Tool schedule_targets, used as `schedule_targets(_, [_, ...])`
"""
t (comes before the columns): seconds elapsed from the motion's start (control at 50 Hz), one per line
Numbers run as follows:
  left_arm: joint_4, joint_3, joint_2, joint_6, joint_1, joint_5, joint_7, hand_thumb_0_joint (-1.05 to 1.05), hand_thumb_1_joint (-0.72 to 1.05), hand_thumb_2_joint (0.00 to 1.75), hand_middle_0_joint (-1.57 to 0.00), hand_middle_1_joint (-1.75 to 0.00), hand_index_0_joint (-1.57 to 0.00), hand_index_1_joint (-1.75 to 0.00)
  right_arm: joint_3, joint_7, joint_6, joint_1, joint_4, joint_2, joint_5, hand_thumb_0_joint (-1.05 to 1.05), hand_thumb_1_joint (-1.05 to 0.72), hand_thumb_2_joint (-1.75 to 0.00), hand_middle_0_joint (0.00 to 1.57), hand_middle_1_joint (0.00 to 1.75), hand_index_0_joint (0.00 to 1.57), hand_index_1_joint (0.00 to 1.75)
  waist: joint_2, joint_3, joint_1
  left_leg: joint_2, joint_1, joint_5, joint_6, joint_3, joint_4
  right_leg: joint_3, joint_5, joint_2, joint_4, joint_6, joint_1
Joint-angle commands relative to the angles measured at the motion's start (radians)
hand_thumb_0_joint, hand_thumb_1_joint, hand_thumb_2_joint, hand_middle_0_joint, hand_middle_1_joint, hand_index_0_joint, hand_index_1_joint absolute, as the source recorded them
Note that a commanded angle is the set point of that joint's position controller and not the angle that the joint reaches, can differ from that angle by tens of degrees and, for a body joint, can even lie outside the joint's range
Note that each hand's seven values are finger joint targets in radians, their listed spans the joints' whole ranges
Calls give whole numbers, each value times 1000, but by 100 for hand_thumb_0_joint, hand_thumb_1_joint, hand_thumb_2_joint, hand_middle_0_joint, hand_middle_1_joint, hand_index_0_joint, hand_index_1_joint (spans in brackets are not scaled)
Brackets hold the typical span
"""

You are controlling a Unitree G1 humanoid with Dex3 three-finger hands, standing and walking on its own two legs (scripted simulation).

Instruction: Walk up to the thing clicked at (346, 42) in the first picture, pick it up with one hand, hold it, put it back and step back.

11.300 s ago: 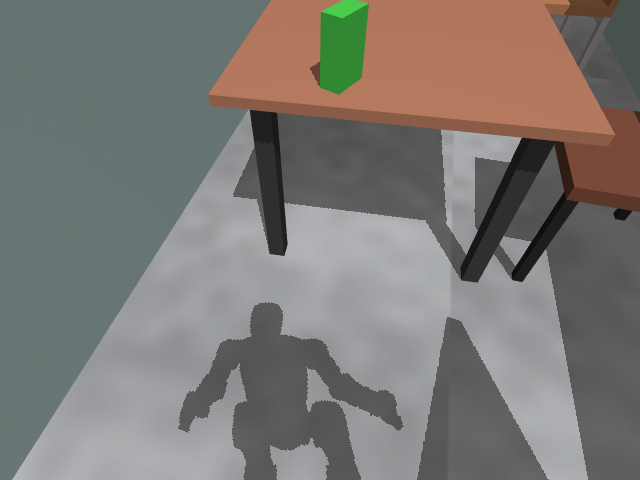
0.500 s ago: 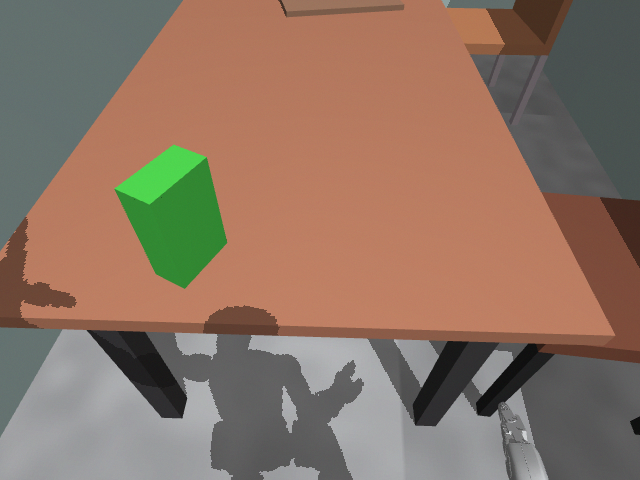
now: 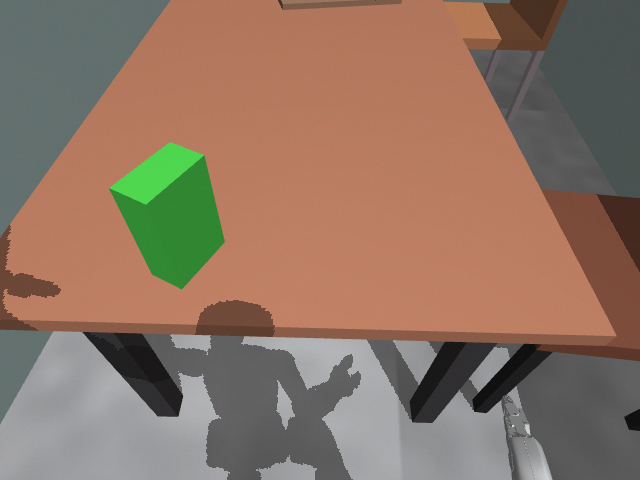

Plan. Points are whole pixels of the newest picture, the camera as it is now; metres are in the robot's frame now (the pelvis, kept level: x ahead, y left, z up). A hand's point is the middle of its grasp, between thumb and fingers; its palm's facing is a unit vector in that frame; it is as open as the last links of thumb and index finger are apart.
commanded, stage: go down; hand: left
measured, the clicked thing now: (176, 219) +0.47 +0.21 +0.05
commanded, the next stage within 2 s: approach in 1.08 s
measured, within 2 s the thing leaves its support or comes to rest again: neither
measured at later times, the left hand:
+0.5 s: hand out of the picture +0.34 +0.41 +0.21, palm faces +0.26 -0.96 +0.01, open 17.6 cm
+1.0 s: hand out of the picture +0.33 +0.40 +0.21, palm faces +0.25 -0.97 +0.01, open 17.6 cm
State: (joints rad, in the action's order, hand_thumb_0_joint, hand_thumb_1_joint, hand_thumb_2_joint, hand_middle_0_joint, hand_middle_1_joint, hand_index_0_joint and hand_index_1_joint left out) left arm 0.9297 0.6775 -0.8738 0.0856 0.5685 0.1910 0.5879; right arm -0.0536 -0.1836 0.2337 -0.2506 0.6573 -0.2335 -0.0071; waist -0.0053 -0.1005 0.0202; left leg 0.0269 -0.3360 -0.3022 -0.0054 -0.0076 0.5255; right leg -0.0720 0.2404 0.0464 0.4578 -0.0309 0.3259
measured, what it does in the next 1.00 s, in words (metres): stands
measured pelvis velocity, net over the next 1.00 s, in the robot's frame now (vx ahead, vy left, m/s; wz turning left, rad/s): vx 0.00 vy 0.00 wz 0.00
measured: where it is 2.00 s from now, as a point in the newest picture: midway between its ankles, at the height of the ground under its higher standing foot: outside the picture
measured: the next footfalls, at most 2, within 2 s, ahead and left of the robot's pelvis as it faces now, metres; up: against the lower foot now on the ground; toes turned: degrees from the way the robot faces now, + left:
none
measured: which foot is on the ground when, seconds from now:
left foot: down 0.00-1.00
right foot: down 0.00-1.00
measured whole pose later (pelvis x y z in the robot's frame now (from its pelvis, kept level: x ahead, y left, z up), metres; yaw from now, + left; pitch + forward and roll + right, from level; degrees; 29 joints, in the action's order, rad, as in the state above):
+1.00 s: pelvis +0.00 +0.00 +0.00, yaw +0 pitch +7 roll -1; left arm 0.92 0.67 -0.89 0.13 0.58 0.19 0.61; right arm -0.06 -0.20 0.23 -0.26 0.65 -0.24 -0.01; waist -0.01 -0.11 0.02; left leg 0.03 -0.35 -0.31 0.00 -0.01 0.55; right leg -0.08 0.25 0.05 0.48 -0.03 0.34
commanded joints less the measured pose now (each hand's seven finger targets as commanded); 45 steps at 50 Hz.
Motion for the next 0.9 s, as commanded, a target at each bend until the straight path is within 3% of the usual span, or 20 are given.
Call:
schedule_targets(0.0, [-208, 43, -409, -59, 369, 27, 17, 0, -54, 5, -5, -1, -2, -4, 43, -14, 53, 61, -125, -130, 5, 0, 50, -7, 5, 5, 5, 5, -187, -248, 3, -21, 173, 432, -5, -12, -43, -18, -266, -50, -17, 47, -44])
schedule_targets(0.16, [-180, 75, -481, -46, 398, 13, 14, 0, -51, 6, -4, -1, -1, -4, 65, -22, 49, 75, -119, -162, 6, 0, 50, -7, 5, 5, 5, 5, -179, -256, -3, -27, 149, 406, 1, -8, -38, -9, -257, -45, -20, 46, -53])
schedule_targets(0.2, [-194, 21, -418, -45, 416, 6, 19, 0, -52, 6, -4, -1, -1, -4, 27, -15, 52, 89, -127, -109, 3, 0, 50, -7, 5, 5, 5, 5, -193, -253, -3, -22, 166, 416, -3, -11, -41, -14, -254, -50, -17, 48, -33])
schedule_targets(0.22, [-178, 64, -458, -43, 388, 11, 17, 0, -52, 6, -4, -1, -1, -4, 45, -19, 51, 71, -119, -133, 4, 0, 50, -7, 5, 5, 5, 5, -193, -257, -11, -21, 164, 420, -4, -11, -38, -15, -248, -49, -15, 49, -38])
schedule_targets(0.3, [-128, 72, -460, -28, 341, 17, 23, 0, -55, 6, -5, -2, -2, -5, 50, -23, 44, 56, -127, -142, 3, 0, 50, -7, 5, 5, 5, 5, -165, -239, -6, -26, 138, 417, -1, -8, -39, -14, -255, -49, -18, 47, -52])
schedule_targets(0.32, [-169, 26, -422, -35, 400, 20, 29, 0, -56, 5, -5, -2, -2, -5, 43, -22, 48, 89, -161, -134, 2, 0, 50, -7, 5, 5, 5, 5, -146, -252, 3, -26, 145, 422, 3, -8, -34, -13, -274, -48, -16, 46, -53])
schedule_targets(0.34, [-109, 71, -466, -31, 354, 15, 26, 0, -55, 6, -5, -2, -1, -5, 66, -27, 47, 66, -151, -165, 5, 0, 49, -7, 5, 5, 5, 5, -132, -262, 5, -28, 141, 424, 7, -5, -29, -8, -275, -45, -14, 44, -55])
schedule_targets(0.38, [-165, 47, -451, -43, 398, 15, 33, 0, -56, 7, -5, -3, -2, -6, 29, -21, 45, 70, -164, -125, 3, 0, 50, -7, 5, 5, 5, 5, -168, -250, -6, -32, 135, 415, 4, -2, -30, -8, -269, -44, -15, 45, -46])
schedule_targets(0.42, [-139, 98, -495, -38, 343, 13, 24, 0, -56, 6, -5, -2, -2, -5, 54, -24, 41, 44, -130, -141, 4, 0, 50, -7, 5, 5, 5, 5, -178, -270, -18, -31, 149, 424, 2, -5, -30, -11, -263, -44, -13, 47, -54])
schedule_targets(0.46, [-222, 45, -443, -46, 405, 16, 31, 0, -53, 6, -4, -2, -1, -5, 29, -20, 46, 81, -180, -119, 3, 0, 50, -7, 5, 5, 5, 5, -180, -280, -14, -32, 154, 422, 4, -5, -29, -11, -274, -44, -14, 45, -57])
schedule_targets(0.48, [-159, 99, -495, -38, 344, 12, 23, 0, -54, 6, -4, -2, -1, -5, 62, -27, 42, 52, -152, -152, 4, 0, 49, -7, 5, 5, 5, 5, -164, -276, -12, -33, 145, 424, 6, -5, -27, -8, -274, -42, -13, 44, -63])
schedule_targets(0.52, [-202, 50, -434, -39, 367, 22, 34, 0, -55, 6, -5, -2, -2, -5, 16, -22, 41, 66, -154, -104, 0, 0, 50, -7, 5, 5, 5, 5, -186, -254, -12, -36, 142, 420, 7, -1, -26, -8, -277, -41, -13, 44, -51])
schedule_targets(0.56, [-183, 97, -482, -40, 340, 21, 32, 0, -58, 5, -5, -3, -2, -5, 73, -33, 41, 51, -137, -165, 5, 0, 49, -7, 5, 5, 5, 5, -164, -282, -1, -29, 167, 453, 7, -8, -19, -11, -292, -43, -9, 43, -51])
schedule_targets(0.6, [-217, 47, -429, -41, 367, 25, 39, 0, -55, 6, -4, -2, -2, -5, 21, -27, 40, 96, -146, -107, 1, 0, 50, -7, 5, 5, 5, 5, -173, -248, -13, -40, 136, 410, 12, -1, -23, -8, -283, -38, -13, 40, -52])
schedule_targets(0.62, [-184, 95, -478, -37, 329, 23, 35, 0, -54, 7, -4, -3, -1, -6, 39, -33, 40, 79, -142, -127, 2, 0, 50, -7, 5, 5, 5, 5, -163, -256, -18, -39, 131, 408, 12, -3, -22, -8, -278, -38, -11, 39, -67])
schedule_targets(0.64, [-222, 50, -434, -42, 368, 23, 36, 0, -54, 6, -4, -3, -2, -5, 58, -34, 43, 83, -161, -144, 3, 0, 50, -7, 5, 5, 5, 5, -166, -262, 7, -34, 156, 407, 9, -6, -26, -10, -275, -43, -10, 40, -44])
schedule_targets(0.74, [-205, 79, -448, -22, 324, 28, 28, 0, -54, 6, -4, -3, -2, -6, 72, -39, 36, 26, -127, -158, 2, 0, 50, -7, 5, 5, 5, 5, -164, -237, 4, -32, 151, 405, 9, -7, -28, -12, -265, -43, -13, 43, -38])
schedule_targets(0.76, [-258, 28, -389, -26, 351, 28, 35, 0, -55, 6, -4, -3, -2, -5, 19, -29, 40, 61, -144, -96, 0, 0, 50, -7, 5, 5, 5, 5, -185, -243, -11, -35, 153, 409, 8, -6, -27, -15, -269, -42, -12, 43, -37])
schedule_targets(0.78, [-238, 90, -467, -25, 343, 27, 28, 0, -55, 5, -4, -3, -2, -5, 47, -34, 40, 40, -148, -141, 2, 0, 50, -7, 5, 5, 5, 5, -177, -250, -7, -33, 150, 396, 7, -8, -29, -14, -249, -43, -14, 43, -41])
schedule_targets(0.88, [-223, 35, -389, -13, 350, 28, 31, 0, -56, 4, -5, -2, -2, -5, 39, -34, 42, 63, -155, -120, -1, 0, 49, -7, 5, 5, 5, 5, -169, -226, 2, -28, 154, 412, 4, -12, -32, -17, -255, -45, -11, 45, -32])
